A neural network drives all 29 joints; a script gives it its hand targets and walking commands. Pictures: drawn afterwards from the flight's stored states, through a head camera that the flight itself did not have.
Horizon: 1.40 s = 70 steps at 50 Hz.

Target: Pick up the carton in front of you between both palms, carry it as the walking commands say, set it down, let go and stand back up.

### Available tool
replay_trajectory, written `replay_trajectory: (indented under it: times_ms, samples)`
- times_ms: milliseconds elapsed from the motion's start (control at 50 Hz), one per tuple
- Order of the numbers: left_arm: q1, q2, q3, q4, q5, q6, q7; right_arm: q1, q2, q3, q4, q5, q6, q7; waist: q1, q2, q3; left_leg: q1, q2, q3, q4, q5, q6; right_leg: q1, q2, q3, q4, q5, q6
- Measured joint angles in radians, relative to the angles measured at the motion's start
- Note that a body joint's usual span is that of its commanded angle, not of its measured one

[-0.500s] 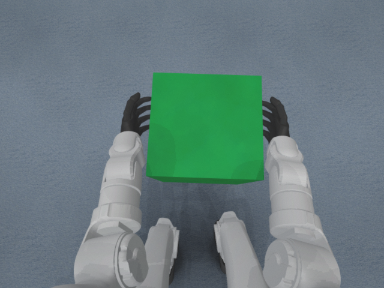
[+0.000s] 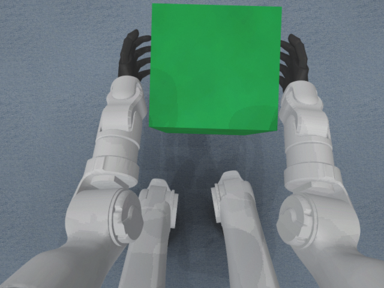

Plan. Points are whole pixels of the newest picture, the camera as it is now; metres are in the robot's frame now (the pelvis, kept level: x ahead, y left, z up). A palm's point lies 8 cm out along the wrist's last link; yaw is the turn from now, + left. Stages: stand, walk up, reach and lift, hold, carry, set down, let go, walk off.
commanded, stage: set down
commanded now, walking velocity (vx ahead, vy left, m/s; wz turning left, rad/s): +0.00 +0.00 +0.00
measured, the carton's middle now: (209, 85) +0.50 -0.07 -0.18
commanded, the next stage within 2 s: none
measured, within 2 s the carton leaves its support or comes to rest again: rests again in 1.10 s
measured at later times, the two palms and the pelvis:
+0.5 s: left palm (152, 84) +0.53 +0.07 -0.25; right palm (274, 88) +0.50 -0.23 -0.25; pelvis -0.01 +0.00 -0.09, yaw +2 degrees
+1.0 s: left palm (151, 88) +0.53 +0.08 -0.28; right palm (269, 94) +0.49 -0.23 -0.28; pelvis -0.01 +0.00 -0.11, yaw +1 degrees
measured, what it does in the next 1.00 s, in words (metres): lowers itself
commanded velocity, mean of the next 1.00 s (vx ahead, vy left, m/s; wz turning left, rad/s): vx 0.00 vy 0.00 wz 0.00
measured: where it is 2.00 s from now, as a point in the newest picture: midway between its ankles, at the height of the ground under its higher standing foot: (195, 227)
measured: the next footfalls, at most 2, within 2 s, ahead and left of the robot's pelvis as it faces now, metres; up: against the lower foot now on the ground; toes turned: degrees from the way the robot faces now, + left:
none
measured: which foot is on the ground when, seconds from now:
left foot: down 0.00-1.00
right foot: down 0.00-1.00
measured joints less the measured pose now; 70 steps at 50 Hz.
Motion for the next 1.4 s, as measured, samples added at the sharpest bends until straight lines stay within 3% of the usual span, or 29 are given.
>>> replay_trajectory:
  times_ms: [220, 420, 560, 720, 1100, 1400]
  samples:
    - [-0.154, 0.051, 0.005, 0.077, -0.007, 0.004, 0.013, -0.142, -0.056, 0.001, 0.06, -0.002, 0.012, -0.008, -0.01, 0.011, 0.112, -0.132, -0.018, 0.004, 0.151, -0.014, -0.019, -0.136, 0.011, -0.004, 0.15, -0.006, 0.004]
    - [-0.269, 0.104, -0.064, 0.13, -0.073, -0.01, 0.046, -0.24, -0.131, 0.055, 0.11, 0.07, -0.006, -0.024, -0.029, 0.009, 0.276, -0.192, -0.038, 0.014, 0.286, -0.04, -0.03, -0.197, 0.003, -0.012, 0.289, -0.033, 0.005]
    - [-0.265, 0.13, -0.148, 0.133, -0.13, -0.016, 0.073, -0.24, -0.149, 0.08, 0.128, 0.134, -0.024, -0.035, -0.038, -0.013, 0.312, -0.204, -0.051, 0.002, 0.354, -0.073, -0.037, -0.201, -0.018, -0.038, 0.353, -0.073, -0.008]
    - [-0.268, 0.131, -0.156, 0.182, -0.126, -0.029, 0.077, -0.247, -0.151, 0.053, 0.183, 0.119, -0.037, -0.015, -0.043, 0.003, 0.302, -0.22, -0.051, 0.011, 0.387, -0.081, -0.019, -0.205, -0.024, -0.038, 0.379, -0.089, 0.004]
    - [-0.334, 0.176, -0.164, 0.3, -0.135, -0.062, 0.051, -0.293, -0.176, 0.077, 0.269, 0.098, -0.058, 0.021, -0.045, 0.02, 0.4, -0.2, -0.037, 0.029, 0.42, -0.073, -0.003, -0.179, -0.052, -0.046, 0.412, -0.089, -0.006]
    - [-0.374, 0.199, -0.128, 0.351, -0.097, -0.081, -0.018, -0.33, -0.194, 0.048, 0.315, 0.064, -0.077, 0.072, -0.046, 0.02, 0.441, -0.197, -0.019, 0.036, 0.447, -0.063, 0.005, -0.173, -0.067, -0.057, 0.437, -0.079, -0.016]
